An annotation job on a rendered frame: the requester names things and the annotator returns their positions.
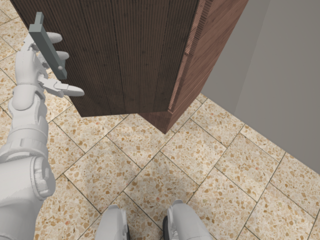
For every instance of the left robot hand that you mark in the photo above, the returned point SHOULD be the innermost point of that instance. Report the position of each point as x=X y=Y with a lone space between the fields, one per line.
x=29 y=66

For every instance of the robot left thigh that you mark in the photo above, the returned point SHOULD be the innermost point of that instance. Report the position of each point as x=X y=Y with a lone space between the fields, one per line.
x=113 y=225

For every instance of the robot right shin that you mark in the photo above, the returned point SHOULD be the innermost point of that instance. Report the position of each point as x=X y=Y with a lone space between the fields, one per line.
x=174 y=235

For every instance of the cupboard door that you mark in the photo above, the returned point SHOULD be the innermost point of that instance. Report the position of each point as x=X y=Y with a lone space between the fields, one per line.
x=124 y=54

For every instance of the robot left upper arm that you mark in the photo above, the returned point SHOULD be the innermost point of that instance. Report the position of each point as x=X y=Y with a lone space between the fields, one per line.
x=24 y=185

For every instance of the handle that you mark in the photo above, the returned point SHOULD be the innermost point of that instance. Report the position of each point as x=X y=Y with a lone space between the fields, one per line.
x=44 y=44

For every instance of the left robot forearm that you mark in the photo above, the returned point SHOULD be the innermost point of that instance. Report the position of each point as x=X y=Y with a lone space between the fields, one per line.
x=28 y=134

